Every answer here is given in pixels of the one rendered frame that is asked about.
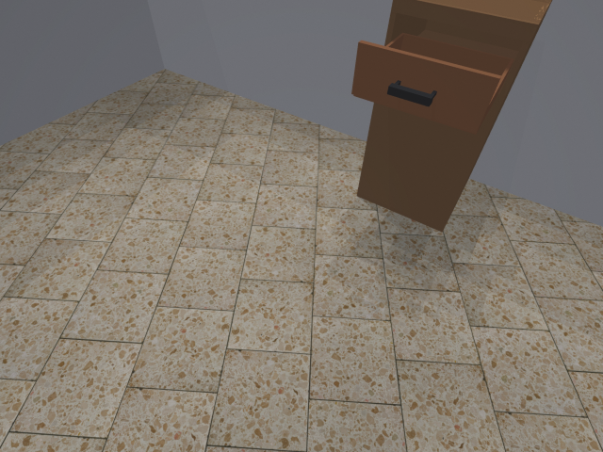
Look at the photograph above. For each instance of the handle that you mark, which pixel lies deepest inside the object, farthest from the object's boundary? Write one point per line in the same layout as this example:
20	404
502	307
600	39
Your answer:
411	95

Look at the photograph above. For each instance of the drawer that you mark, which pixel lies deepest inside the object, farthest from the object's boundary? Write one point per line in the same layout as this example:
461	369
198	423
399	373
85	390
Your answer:
467	81

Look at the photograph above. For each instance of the cabinet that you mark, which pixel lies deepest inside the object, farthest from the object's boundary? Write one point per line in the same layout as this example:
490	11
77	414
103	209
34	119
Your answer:
416	167

